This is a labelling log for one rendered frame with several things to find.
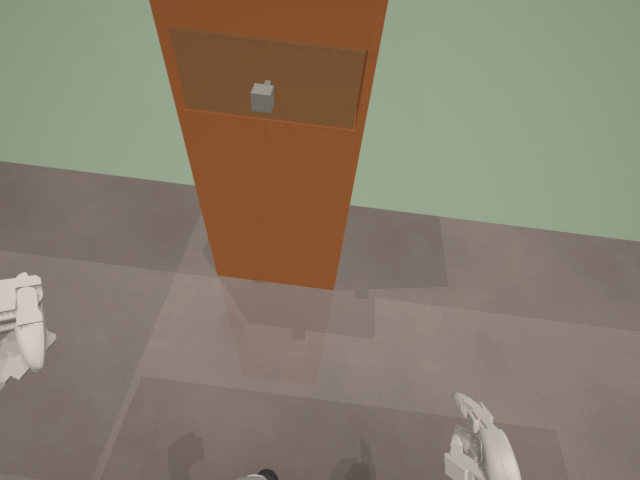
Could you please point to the cabinet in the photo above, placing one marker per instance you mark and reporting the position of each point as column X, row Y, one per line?
column 274, row 194

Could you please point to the drawer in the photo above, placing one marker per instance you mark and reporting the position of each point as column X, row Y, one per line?
column 313, row 83

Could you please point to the robot left hand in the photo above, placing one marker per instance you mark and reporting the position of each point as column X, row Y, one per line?
column 23, row 318

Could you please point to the handle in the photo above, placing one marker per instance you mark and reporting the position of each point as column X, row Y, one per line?
column 262, row 97

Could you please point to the robot right hand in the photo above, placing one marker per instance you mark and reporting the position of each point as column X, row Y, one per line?
column 490, row 455

